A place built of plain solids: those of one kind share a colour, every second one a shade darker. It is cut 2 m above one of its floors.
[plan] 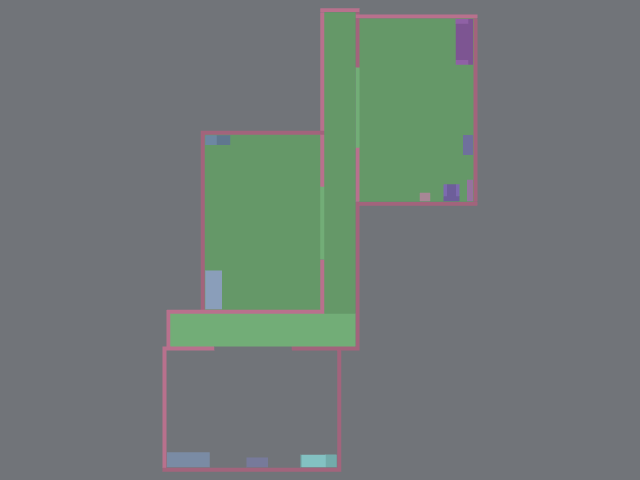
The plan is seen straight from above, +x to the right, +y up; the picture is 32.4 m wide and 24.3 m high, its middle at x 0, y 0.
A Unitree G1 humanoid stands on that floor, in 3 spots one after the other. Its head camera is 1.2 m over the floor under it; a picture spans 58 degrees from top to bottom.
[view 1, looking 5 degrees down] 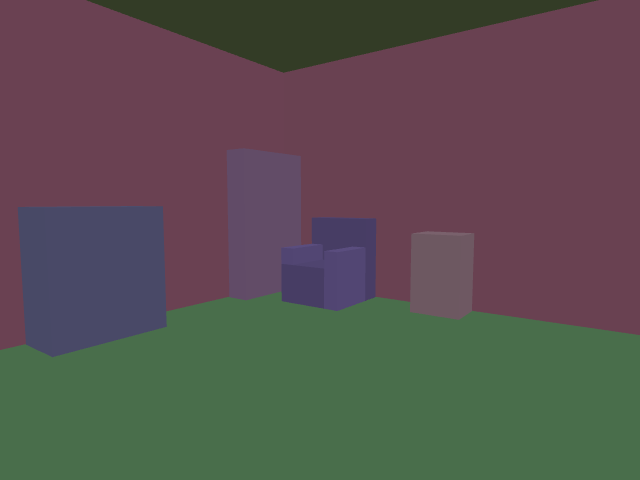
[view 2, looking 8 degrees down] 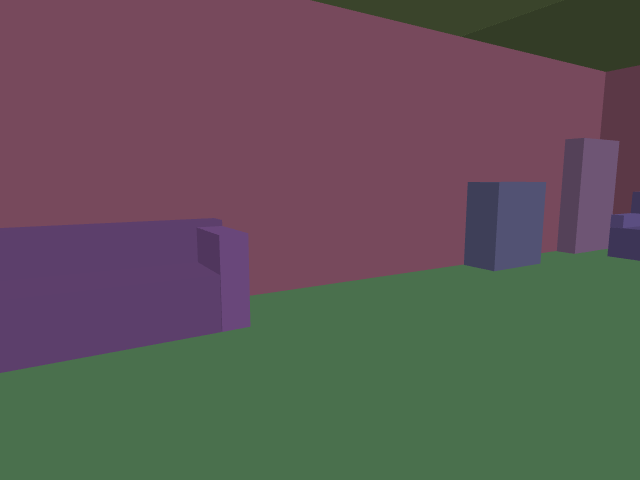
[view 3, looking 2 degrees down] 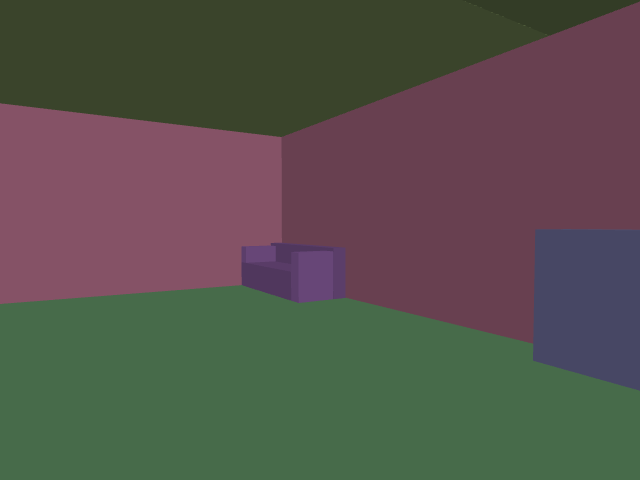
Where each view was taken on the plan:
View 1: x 3.65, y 6.73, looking -54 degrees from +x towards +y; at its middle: armchair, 5.61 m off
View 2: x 3.65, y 10.14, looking -31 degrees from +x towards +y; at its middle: wall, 4.86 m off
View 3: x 3.65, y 3.10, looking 58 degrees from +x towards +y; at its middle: wall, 7.79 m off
